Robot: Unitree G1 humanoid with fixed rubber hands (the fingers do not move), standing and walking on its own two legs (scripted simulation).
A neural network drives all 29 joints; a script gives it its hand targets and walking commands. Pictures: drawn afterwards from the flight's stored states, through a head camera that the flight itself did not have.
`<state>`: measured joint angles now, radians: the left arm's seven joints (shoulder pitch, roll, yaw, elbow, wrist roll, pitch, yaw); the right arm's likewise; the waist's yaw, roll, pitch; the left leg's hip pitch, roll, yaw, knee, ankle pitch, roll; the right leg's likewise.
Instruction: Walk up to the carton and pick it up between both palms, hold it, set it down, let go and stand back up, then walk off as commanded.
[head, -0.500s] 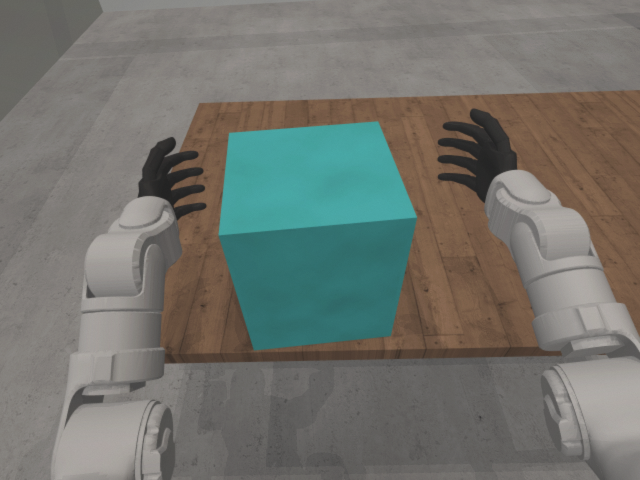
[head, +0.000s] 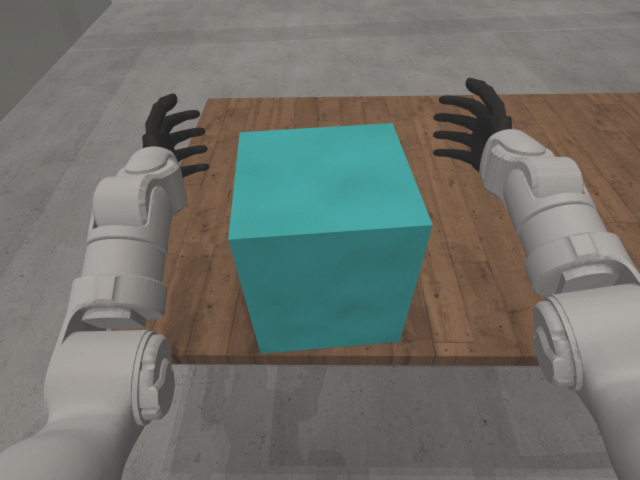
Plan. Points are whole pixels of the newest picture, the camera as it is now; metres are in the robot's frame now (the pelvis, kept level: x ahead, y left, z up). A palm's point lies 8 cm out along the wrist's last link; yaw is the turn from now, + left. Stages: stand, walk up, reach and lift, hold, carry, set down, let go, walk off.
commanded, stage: reach and lift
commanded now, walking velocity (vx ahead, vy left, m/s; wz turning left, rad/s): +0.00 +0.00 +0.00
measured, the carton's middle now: (323, 242) +0.43 +0.07 +0.06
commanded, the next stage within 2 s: none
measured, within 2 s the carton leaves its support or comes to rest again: neither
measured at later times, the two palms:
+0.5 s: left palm (182, 207) +0.39 +0.25 +0.15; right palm (465, 195) +0.46 -0.11 +0.14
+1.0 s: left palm (205, 221) +0.40 +0.23 +0.12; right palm (448, 201) +0.46 -0.09 +0.13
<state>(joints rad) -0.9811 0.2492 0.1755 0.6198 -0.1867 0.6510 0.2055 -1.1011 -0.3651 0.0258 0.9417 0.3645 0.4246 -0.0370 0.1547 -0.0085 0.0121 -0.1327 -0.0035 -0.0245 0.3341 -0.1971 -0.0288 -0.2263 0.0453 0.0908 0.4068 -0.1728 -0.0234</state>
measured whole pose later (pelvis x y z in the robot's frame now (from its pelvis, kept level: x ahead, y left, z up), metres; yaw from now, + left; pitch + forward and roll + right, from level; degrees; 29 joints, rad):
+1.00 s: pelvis +0.01 +0.01 +0.00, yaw +0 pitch +5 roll +0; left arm -0.84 0.07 0.18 0.94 -0.08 0.09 0.20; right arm -0.96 -0.25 0.05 1.15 0.34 0.07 -0.02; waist 0.17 -0.01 -0.07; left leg -0.25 0.00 -0.02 0.40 -0.23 -0.03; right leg -0.31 0.05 0.09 0.40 -0.17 -0.02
